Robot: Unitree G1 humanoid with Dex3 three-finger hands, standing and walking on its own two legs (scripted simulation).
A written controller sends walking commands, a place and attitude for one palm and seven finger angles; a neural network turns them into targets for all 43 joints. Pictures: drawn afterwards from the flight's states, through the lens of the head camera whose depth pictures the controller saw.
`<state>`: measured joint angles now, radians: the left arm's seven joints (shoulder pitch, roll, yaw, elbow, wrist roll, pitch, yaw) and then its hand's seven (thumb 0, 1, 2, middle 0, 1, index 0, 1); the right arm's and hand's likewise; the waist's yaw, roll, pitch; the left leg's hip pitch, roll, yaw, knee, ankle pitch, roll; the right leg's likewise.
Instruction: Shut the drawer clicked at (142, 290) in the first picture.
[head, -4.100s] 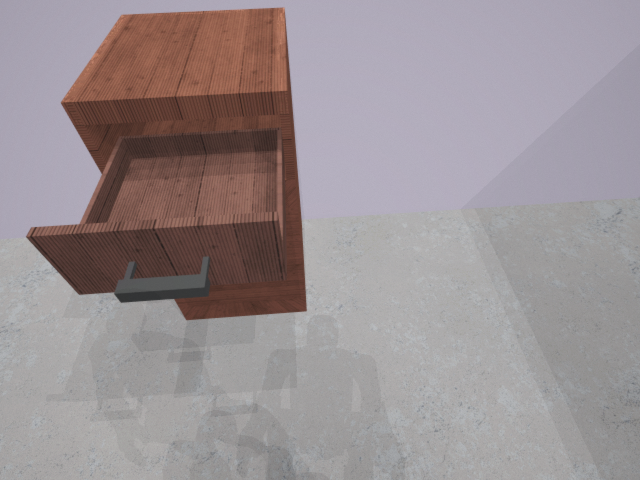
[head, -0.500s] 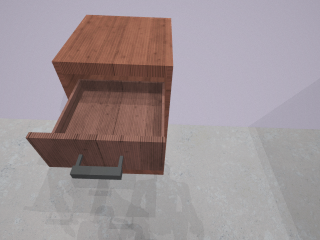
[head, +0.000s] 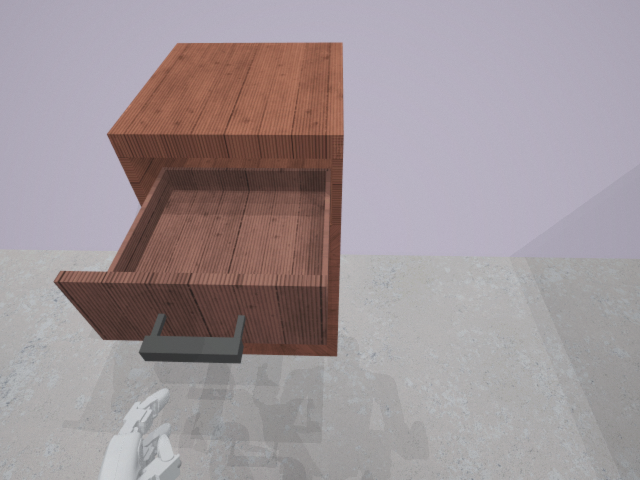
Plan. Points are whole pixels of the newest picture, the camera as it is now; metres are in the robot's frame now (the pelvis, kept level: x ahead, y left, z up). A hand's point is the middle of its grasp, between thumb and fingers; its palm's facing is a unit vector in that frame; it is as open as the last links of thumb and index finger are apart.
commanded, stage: raise the hand and make a fist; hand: left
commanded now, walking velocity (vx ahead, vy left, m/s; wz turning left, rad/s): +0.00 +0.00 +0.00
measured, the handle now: (196, 335) +0.33 +0.20 -0.04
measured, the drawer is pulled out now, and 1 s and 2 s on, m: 0.30 0.29 0.29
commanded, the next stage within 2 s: bring the fist close to the handle in 1.74 s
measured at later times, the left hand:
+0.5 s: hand (210, 463) +0.16 +0.14 -0.01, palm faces -0.08 -1.00 -0.06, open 4.7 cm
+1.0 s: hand (176, 457) +0.15 +0.16 +0.03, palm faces -0.01 -1.00 -0.03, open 3.1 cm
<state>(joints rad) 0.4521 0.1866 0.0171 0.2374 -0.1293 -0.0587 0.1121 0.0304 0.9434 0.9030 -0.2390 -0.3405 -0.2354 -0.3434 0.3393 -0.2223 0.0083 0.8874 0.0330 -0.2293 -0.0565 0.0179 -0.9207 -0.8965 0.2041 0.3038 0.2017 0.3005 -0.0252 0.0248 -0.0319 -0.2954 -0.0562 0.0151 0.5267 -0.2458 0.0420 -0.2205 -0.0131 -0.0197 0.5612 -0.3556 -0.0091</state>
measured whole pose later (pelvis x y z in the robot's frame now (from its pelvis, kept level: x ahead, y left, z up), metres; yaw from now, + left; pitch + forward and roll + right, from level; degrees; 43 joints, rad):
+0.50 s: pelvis -0.04 -0.04 -0.08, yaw +1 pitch +11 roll -2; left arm 0.42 0.24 0.11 -0.07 -0.27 -0.38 -0.33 0.02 0.90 0.90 -0.69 -0.83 -0.69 -0.84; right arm 0.16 -0.18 0.04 0.53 0.04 -0.20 -0.05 0.01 -0.91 -0.90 0.20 0.30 0.20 0.30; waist 0.03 0.05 -0.14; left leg -0.88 0.01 -0.07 1.13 -0.44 -0.02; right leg -0.76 0.05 -0.12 1.11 -0.55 -0.08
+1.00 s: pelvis -0.03 +0.00 -0.05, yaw +0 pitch +9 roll -2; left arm 0.60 0.20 0.08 -0.25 -0.25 -0.36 -0.20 0.02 0.90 0.90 -1.19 -1.37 -1.19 -1.38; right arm 0.21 -0.23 -0.02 0.53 0.05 -0.24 -0.05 0.02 -0.91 -0.90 0.20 0.30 0.20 0.30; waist 0.00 0.04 -0.13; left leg -0.75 -0.01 -0.02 1.00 -0.42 0.04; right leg -0.63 0.03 -0.06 0.96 -0.50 -0.02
